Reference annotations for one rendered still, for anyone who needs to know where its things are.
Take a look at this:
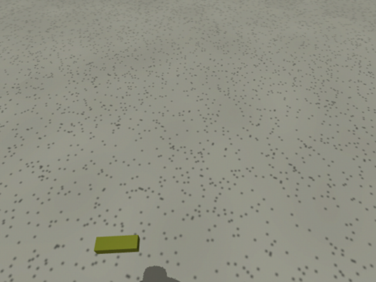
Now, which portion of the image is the carton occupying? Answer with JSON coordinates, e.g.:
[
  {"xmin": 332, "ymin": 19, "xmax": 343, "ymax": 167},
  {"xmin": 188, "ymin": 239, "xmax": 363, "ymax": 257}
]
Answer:
[{"xmin": 94, "ymin": 235, "xmax": 140, "ymax": 254}]

